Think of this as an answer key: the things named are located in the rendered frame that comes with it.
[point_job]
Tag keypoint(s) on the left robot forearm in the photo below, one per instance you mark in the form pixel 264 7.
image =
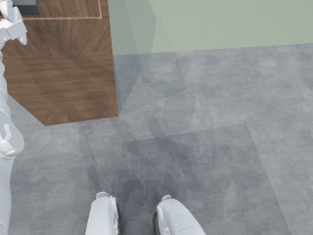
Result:
pixel 4 108

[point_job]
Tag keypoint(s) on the robot left upper arm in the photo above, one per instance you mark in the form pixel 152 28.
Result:
pixel 11 144

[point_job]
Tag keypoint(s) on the robot left thigh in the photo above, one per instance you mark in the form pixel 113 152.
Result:
pixel 102 216

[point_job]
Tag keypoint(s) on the drawer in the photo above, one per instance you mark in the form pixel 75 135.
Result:
pixel 66 9

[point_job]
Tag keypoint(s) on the left robot hand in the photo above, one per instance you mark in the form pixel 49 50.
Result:
pixel 12 26

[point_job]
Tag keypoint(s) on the cabinet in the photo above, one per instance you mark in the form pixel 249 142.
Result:
pixel 65 72

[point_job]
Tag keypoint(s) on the robot right shin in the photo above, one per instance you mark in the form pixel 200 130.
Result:
pixel 164 231

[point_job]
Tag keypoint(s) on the handle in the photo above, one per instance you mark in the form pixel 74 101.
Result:
pixel 27 7

